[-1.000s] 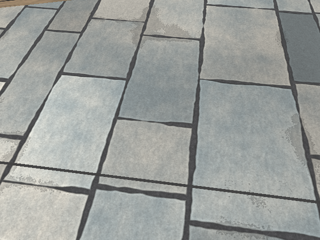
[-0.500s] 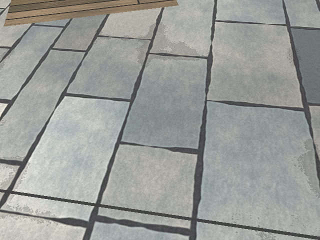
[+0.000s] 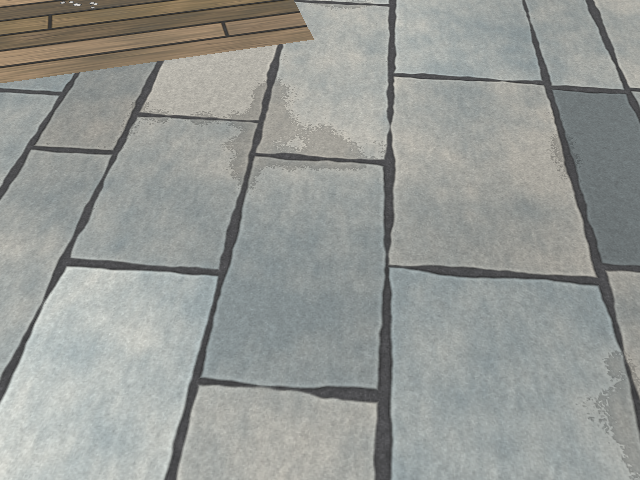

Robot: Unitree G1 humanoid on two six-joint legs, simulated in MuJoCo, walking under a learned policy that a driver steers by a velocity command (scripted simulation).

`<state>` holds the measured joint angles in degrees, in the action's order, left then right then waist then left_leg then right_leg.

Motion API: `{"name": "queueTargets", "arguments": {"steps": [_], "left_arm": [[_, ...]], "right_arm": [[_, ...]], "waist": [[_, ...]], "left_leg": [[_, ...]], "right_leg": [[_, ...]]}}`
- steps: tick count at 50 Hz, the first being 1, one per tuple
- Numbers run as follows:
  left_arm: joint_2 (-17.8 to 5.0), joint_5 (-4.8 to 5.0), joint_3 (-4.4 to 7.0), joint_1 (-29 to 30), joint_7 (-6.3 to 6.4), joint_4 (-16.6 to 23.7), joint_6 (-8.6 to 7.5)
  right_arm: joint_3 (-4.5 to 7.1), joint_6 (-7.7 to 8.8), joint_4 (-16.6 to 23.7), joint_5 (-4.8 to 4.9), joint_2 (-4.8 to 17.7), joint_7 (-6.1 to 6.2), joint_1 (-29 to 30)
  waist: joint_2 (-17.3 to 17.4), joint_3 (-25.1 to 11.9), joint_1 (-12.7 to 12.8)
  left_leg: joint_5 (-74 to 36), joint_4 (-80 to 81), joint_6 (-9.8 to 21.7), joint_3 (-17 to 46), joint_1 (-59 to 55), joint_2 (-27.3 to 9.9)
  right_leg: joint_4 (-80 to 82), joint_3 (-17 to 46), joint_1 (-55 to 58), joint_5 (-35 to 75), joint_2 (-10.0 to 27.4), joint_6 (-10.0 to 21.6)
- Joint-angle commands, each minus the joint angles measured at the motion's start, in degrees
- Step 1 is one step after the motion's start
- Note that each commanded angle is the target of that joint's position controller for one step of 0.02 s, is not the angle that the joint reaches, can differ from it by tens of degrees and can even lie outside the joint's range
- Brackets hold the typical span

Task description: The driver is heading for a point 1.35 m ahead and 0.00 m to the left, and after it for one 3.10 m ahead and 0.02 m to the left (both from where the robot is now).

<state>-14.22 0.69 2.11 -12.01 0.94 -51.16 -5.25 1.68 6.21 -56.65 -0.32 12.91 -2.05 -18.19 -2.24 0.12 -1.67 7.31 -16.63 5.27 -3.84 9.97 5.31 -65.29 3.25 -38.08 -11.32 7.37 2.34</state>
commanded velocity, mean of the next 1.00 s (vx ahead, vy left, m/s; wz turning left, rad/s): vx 0.50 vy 0.00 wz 0.00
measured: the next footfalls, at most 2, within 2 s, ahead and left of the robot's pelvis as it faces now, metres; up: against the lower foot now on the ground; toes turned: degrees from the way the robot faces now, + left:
right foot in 0.30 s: +0.34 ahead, -0.17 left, +0.00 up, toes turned -2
left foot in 0.86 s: +0.65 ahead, +0.07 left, +0.00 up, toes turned +3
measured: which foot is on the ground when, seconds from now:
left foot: down 0.00-0.32, up 0.34-0.84, down 0.86-1.00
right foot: up 0.00-0.28, down 0.30-0.88, up 0.90-1.00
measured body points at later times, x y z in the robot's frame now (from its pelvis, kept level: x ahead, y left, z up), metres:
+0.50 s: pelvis +0.28 -0.08 +0.00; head +0.29 -0.10 +0.45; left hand +0.33 +0.18 -0.12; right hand +0.37 -0.35 -0.14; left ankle +0.29 +0.08 -0.66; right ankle +0.30 -0.16 -0.74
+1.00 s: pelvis +0.55 -0.01 -0.01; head +0.58 +0.00 +0.44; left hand +0.59 +0.25 -0.15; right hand +0.66 -0.28 -0.13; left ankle +0.61 +0.07 -0.74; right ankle +0.47 -0.17 -0.65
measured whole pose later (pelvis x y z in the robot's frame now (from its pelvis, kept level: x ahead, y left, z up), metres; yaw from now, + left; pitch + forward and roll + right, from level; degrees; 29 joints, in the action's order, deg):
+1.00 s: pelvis +0.55 -0.01 -0.01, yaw +1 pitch +1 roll +0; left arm -14.7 1.4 2.9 -16.8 0.2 -55.1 -5.6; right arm 3.1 5.6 -51.9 0.0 13.9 -1.9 -10.4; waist -1.7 1.4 -0.2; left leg 8.5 -26.2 3.8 -3.6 19.4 1.9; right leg -68.0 1.6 -25.2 -19.8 3.4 2.8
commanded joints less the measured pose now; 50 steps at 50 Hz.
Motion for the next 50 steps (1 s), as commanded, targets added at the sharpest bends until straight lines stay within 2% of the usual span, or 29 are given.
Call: {"name": "queueTargets", "arguments": {"steps": [1, 5, 8, 10, 12, 13, 14, 15, 16, 17, 18, 19, 20, 21, 23, 26, 28, 32, 37, 40, 41, 42, 43, 44, 45, 46, 47, 48, 50], "left_arm": [[-2.7, -0.72, 0.8, -2.0, 0.4, 2.4, 0.17], [-1.6, -0.17, 0.38, 7.4, -0.36, 4.9, -0.52], [-1.9, 0.42, 0.13, 12.4, -1.33, 6.5, -0.69], [-2.5, 0.57, 0.16, 14.3, -2.12, 7.7, -1.04], [-3.7, 0.58, 0.56, 13.0, -2.7, 8.0, -1.55], [-4.8, 0.53, 1.13, 9.8, -2.77, 7.4, -1.79], [-6.9, 0.43, 2.37, 2.3, -2.61, 5.2, -1.93], [-11.1, 0.06, 3.94, -9.4, -2.15, 2.2, -2.04], [-17.7, -0.83, 5.58, -17.0, -2.04, 0.7, -1.54], [-13.1, -0.71, 4.28, -17.7, -2.27, 0.5, -1.49], [-9.5, -0.39, 3.07, -12.3, -2.25, 1.4, -1.62], [-7.4, -0.3, 2.31, -6.5, -2.25, 2.8, -1.48], [-5.6, -0.48, 1.69, -2.7, -2.54, 3.4, -1.39], [-4.2, -0.82, 1.24, -1.0, -2.79, 3.4, -1.52], [-4.1, -0.98, 1.28, -2.1, -3.05, 2.1, -1.77], [-6.3, -1.03, 1.9, -5.3, -2.28, 0.2, -1.85], [-6.5, -0.87, 1.87, -7.0, -1.61, -0.6, -1.39], [-7.4, -0.32, 1.93, -10.1, -0.85, -2.0, -0.96], [-7.8, 0.19, 2.35, -14.0, -0.41, -4.6, 0.12], [-8.8, 0.33, 2.9, -12.7, -0.08, -4.9, 0.88], [-9.4, 0.27, 3.04, -11.5, -0.05, -4.6, 1.13], [-8.7, 0.08, 2.77, -10.3, -0.08, -4.3, 1.47], [-7.1, -0.55, 1.97, -10.1, -0.14, -3.2, 1.49], [-0.3, -0.8, -0.07, -16.9, -0.87, -2.6, 0.33], [-1.8, 0.08, 0.07, -16.2, -1.26, -3.6, -1.33], [-6.8, 1.7, 1.45, -10.7, -1.48, -1.9, -2.24], [-7.5, 1.93, 1.58, -6.4, -1.2, -0.7, -2.48], [-7.0, 1.16, 1.92, -4.3, -0.7, -0.3, -2.14], [-4.7, 0.39, 2.21, -6.6, -0.21, -0.9, -0.39]], "right_arm": [[1.19, 1.05, 3.1, 0.07, 7.5, 1.13, 2.3], [1.46, 0.27, 2.1, 0.99, 9.1, 2.03, -2.4], [1.66, -0.35, 0.9, 1.47, 9.7, 2.08, -5.5], [1.82, -0.94, 0.2, 1.53, 9.7, 2.19, -6.6], [2.18, -1.55, 0.1, 1.57, 10.4, 2.32, -6.0], [2.27, -1.87, 0.4, 1.53, 10.8, 2.34, -4.9], [1.96, -2.19, 0.7, 1.25, 10.1, 2.32, -3.8], [0.98, -2.17, 1.9, 0.42, 7.9, 2.29, -3.3], [-1.09, -0.9, 3.0, 0.21, 1.1, 1.73, -9.3], [-0.74, 0.72, 2.0, 1.19, 3.4, 1.43, -9.3], [0.72, 1.54, 3.6, 2.72, 8.9, 1.21, -3.9], [0.87, 1.65, 4.6, 2.79, 9.3, 1.43, -0.1], [1.09, 1.28, 4.8, 1.98, 8.5, 1.8, 1.9], [1.44, 0.44, 4.8, 1.41, 7.7, 2.08, 1.4], [1.26, -1.06, 4.1, 1.21, 5.1, 2.21, -0.7], [1.62, -1.7, 5.9, 0.75, 5.2, 2.46, 3.5], [1.67, -1.58, 7.4, 0.55, 4.7, 2.35, 8.0], [1.25, -1.13, 9.6, 0.91, 3.7, 1.67, 16.2], [0.94, -0.5, 12.4, 1.49, 4.0, 0.22, 23.2], [1.47, 0.1, 12.6, 1.53, 5.6, -0.56, 21.4], [2.16, 0.23, 11.7, 1.47, 6.9, -0.49, 17.6], [3.45, 0.23, 9.1, 1.37, 8.9, -0.21, 9.4], [4.84, 0.15, 6.3, 0.98, 12.6, 0.31, -1.6], [6.25, -0.23, 4.8, 0.03, 18.3, 0.61, -8.9], [4.85, -0.36, 4.8, 0.5, 14.2, 0.48, -8.7], [3.89, -0.21, 5.4, 1.02, 11.2, 0.51, -3.5], [3.19, -0.22, 6.8, 1.01, 9.0, 0.57, 1.9], [2.59, -0.14, 7.3, 0.56, 7.1, 0.31, 5.8], [1.97, 0.21, 6.8, -0.22, 5.1, -0.1, 7.6]], "waist": [[4.4, 3.2, 2.7], [4.4, 3.1, -0.7], [4.9, 4.2, -2.7], [5.2, 4.7, -2.8], [6.0, 3.8, -1.2], [6.6, 2.1, 0.9], [6.1, -2.1, 4.7], [2.9, -10.5, 9.2], [-11.6, -18.8, 8.1], [-12.6, -22.5, 8.5], [-8.6, -13.7, 7.4], [-4.3, -8.8, 5.7], [-1.1, -5.0, 4.0], [-1.8, -3.2, 2.1], [-2.4, -2.0, 0.6], [-0.9, 0.2, 0.7], [-0.8, 1.0, 1.6], [-1.1, 2.9, 4.1], [-1.2, 5.6, 5.7], [-2.2, 3.8, 3.5], [-3.1, 1.3, 1.2], [-2.7, -3.4, -2.9], [0.3, -11.1, -6.9], [14.3, -20.0, -5.1], [16.1, -23.7, -5.3], [12.8, -14.4, -4.5], [8.4, -8.7, -2.8], [5.1, -4.5, -0.9], [7.2, -2.4, 2.3]], "left_leg": [[-4.2, 11.8, 9.8, 11.8, 6.1, -15.9], [-5.0, 10.9, 7.3, 9.1, 0.9, -15.1], [-3.4, 9.0, 7.0, 9.4, -4.3, -16.9], [-3.5, 6.7, 6.5, 10.2, -8.4, -18.7], [-6.6, 3.6, 5.5, 11.0, -10.9, -20.1], [-13.5, -0.1, 4.8, 10.4, -11.0, -19.7], [-22.9, -9.0, 3.4, 8.1, -9.9, -16.9], [-20.6, -24.7, 1.4, 4.8, -1.5, -13.4], [1.9, -48.3, -3.2, 0.7, 23.0, -3.6], [24.0, -57.6, -2.6, 9.7, 31.3, -2.5], [20.6, -60.8, -1.3, 10.6, 36.1, -6.2], [14.9, -59.0, -1.0, 8.9, 34.9, -9.5], [10.9, -55.2, -1.3, 8.0, 32.6, -11.4], [8.1, -51.7, -1.5, 8.1, 29.0, -13.1], [5.5, -49.1, -2.3, 7.2, 25.5, -13.4], [-0.5, -42.5, -3.5, 6.9, 30.4, -13.7], [-5.7, -35.7, -4.1, 6.6, 32.6, -13.6], [-13.8, -22.6, -4.1, 4.6, 30.1, -11.6], [-10.4, -15.4, -2.6, 4.6, 31.9, -10.5], [-4.4, -13.0, -0.5, 3.2, 26.0, -8.8], [-3.1, -12.6, 0.4, 1.6, 19.5, -6.8], [-3.5, -11.8, 1.8, -0.1, 8.3, -4.7], [-4.9, -13.8, 4.7, 6.1, -9.4, -10.2], [3.1, -10.2, 14.1, 32.5, -32.4, -25.2], [7.9, -1.3, 15.6, 47.0, -34.3, -28.2], [9.4, -0.5, 12.1, 38.8, -26.8, -26.3], [6.2, 0.7, 9.9, 30.4, -17.3, -24.1], [2.1, 2.9, 8.7, 24.5, -8.5, -21.7], [-1.4, 6.5, 7.4, 18.0, 0.3, -18.3]], "right_leg": [[8.0, 0.1, -1.2, 9.3, 2.4, -1.6], [24.7, -2.2, 0.6, 17.6, -0.2, -2.0], [30.6, -2.7, 0.9, 16.1, -1.4, -2.0], [33.4, -2.5, 0.5, 12.4, -1.9, -0.9], [35.8, -3.0, 3.8, 7.7, -2.9, 0.7], [36.9, -4.2, 9.0, 6.1, -4.3, 1.7], [38.2, -5.8, 18.8, 5.7, -6.3, 3.1], [36.5, 0.1, 35.8, 7.1, -1.0, 6.4], [40.0, 25.2, 59.1, 0.9, 13.4, 15.4], [47.8, 39.6, 61.6, -3.8, 16.2, 17.4], [48.2, 31.4, 54.4, -3.9, 14.3, 14.0], [49.2, 22.8, 45.9, 0.4, 12.0, 12.0], [51.5, 17.0, 38.2, 4.5, 9.4, 11.0], [53.6, 12.7, 33.2, 6.8, 7.1, 9.9], [56.1, 8.4, 28.8, 11.3, 5.2, 10.2], [57.6, 4.9, 29.6, 17.9, 5.1, 10.9], [58.1, 3.3, 31.1, 18.6, 4.7, 10.3], [59.3, 0.4, 32.4, 14.7, 3.5, 8.9], [56.4, 0.8, 41.1, 14.6, 6.9, 8.5], [51.7, 0.6, 44.0, 23.4, 8.1, 7.2], [47.4, -0.2, 43.7, 32.7, 7.4, 6.6], [38.0, -2.2, 41.5, 40.1, 4.7, 5.3], [22.9, -4.4, 31.3, 32.7, 1.5, 3.3], [-1.0, -5.9, 7.2, 4.7, -8.5, -1.1], [-10.3, 3.1, -0.8, -20.8, -10.4, -0.6], [-13.6, 3.7, -6.1, -18.2, -6.7, 0.6], [-11.4, 1.8, -5.5, -12.5, -3.3, 1.2], [-7.4, 0.7, -2.8, -8.2, -1.0, 1.0], [-2.3, 0.9, 4.0, -3.9, 1.2, 0.9]]}}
